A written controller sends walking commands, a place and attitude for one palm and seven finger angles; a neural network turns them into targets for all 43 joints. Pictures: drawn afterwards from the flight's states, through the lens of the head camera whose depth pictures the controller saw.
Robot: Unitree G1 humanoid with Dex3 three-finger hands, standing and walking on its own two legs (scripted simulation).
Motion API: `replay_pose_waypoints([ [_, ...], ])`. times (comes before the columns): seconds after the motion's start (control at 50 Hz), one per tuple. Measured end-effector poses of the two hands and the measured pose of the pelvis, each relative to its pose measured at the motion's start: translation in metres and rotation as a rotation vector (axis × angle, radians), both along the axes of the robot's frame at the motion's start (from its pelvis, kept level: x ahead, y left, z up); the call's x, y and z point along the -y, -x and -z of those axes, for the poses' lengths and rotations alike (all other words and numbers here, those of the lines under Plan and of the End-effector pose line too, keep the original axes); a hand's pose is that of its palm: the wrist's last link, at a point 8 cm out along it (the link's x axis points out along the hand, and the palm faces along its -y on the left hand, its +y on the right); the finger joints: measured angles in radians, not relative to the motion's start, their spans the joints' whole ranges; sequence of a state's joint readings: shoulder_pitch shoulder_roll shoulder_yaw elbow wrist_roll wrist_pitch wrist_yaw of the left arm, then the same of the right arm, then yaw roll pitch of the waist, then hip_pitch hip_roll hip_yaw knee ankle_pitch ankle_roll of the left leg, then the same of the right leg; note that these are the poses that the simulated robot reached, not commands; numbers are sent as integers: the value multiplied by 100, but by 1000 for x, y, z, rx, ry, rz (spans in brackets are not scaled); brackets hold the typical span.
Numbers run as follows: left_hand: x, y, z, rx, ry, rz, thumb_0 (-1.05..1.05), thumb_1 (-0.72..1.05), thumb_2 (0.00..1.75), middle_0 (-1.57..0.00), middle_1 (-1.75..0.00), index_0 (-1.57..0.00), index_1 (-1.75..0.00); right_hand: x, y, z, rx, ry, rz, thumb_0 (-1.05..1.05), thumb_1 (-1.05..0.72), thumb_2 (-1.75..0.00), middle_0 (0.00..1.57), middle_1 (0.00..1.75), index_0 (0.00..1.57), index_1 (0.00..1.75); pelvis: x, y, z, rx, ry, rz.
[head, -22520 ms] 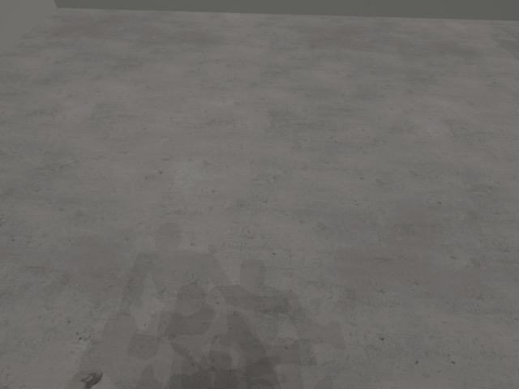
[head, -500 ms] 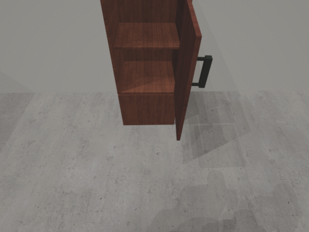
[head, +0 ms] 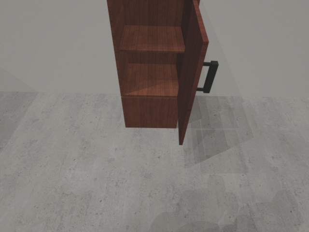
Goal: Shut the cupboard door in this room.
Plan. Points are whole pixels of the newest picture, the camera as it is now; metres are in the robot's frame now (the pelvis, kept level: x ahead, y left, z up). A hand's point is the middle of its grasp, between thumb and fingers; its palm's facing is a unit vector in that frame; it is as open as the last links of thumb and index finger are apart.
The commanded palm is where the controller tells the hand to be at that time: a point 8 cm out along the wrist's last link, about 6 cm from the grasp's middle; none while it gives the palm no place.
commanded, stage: stand and wait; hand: left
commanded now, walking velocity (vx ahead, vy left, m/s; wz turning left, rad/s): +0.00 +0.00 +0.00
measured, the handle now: (204, 77) +0.66 -0.15 +0.03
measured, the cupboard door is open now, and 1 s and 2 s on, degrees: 87 87 87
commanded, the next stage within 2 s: turn or walk to find it in 0.20 s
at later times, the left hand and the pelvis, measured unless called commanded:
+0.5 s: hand out of the picture +0.00 +0.17 -0.19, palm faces +0.08 -0.98 -0.16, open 7.3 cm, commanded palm none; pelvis +0.05 +0.01 -0.02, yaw +1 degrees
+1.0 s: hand (108, 171) +0.35 +0.19 -0.18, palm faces +0.00 -0.98 -0.21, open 7.3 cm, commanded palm none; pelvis +0.24 +0.02 -0.03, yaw +0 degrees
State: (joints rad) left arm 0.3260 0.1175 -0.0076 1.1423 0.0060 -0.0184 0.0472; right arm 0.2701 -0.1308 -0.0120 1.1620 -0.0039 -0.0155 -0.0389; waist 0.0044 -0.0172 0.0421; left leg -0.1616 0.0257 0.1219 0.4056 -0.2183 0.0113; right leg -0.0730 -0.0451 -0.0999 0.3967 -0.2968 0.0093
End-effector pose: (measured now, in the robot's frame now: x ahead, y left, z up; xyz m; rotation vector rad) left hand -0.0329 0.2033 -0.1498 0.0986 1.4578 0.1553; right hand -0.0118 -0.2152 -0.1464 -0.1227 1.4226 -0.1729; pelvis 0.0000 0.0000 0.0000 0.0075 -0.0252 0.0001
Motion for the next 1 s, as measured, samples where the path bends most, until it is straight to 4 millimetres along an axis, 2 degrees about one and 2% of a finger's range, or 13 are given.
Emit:
replay_pose_waypoints([
  [0.28,-15,-14,-3,9,-30,11,0,91,90,-20,-30,-20,-30,-7,1,2,-24,-19,1,1,-91,-90,20,30,19,30,-3,-6,0,-7,-1,-1],
  [0.44,-16,-23,8,-6,-9,-5,0,91,90,-20,-30,-20,-30,-6,-7,12,-38,-23,28,1,-90,-90,20,30,19,30,-4,-30,12,-21,5,1],
  [0.52,-21,-25,15,-27,1,-51,0,91,90,-20,-30,-20,-30,-7,-28,14,-63,-7,0,1,-90,-90,20,30,19,30,-12,-52,19,-32,29,-16],
  [0.62,-35,-27,24,-147,32,-53,0,91,90,-20,-30,-20,-30,-14,-91,14,40,45,-12,1,-90,-90,20,30,19,30,-32,-85,28,-30,15,10],
  [0.66,-43,-46,21,-175,33,-26,0,91,90,-20,-30,-20,-30,-19,-106,10,84,59,10,1,-90,-90,20,30,19,30,-38,-99,24,-27,17,27],
  [0.7,-52,-78,16,-150,25,2,0,91,90,-20,-30,-20,-30,-25,-112,5,82,57,30,1,-91,-90,20,30,19,30,-41,-113,18,-27,19,34],
  [0.82,-65,-211,5,76,-14,43,1,91,90,-20,-30,-20,-30,-52,-112,-4,-67,-7,48,0,-90,-90,20,30,19,30,-39,-158,6,-39,21,23],
  [0.92,-53,-317,1,242,-32,92,0,91,90,-20,-30,-20,-30,-62,-121,3,-188,-66,79,1,-90,-90,20,30,20,30,-29,-199,12,-33,11,8],
  [0.96,-44,-350,3,291,-43,108,0,91,90,-20,-30,-20,-30,-57,-132,12,-216,-81,92,1,-90,-90,20,30,20,30,-22,-219,19,-20,1,2],
  [1.0,-37,-372,5,327,-57,109,0,91,90,-20,-30,-20,-30,-49,-150,22,-230,-90,92,1,-90,-90,20,30,20,30,-15,-238,26,-10,-3,-8],
])
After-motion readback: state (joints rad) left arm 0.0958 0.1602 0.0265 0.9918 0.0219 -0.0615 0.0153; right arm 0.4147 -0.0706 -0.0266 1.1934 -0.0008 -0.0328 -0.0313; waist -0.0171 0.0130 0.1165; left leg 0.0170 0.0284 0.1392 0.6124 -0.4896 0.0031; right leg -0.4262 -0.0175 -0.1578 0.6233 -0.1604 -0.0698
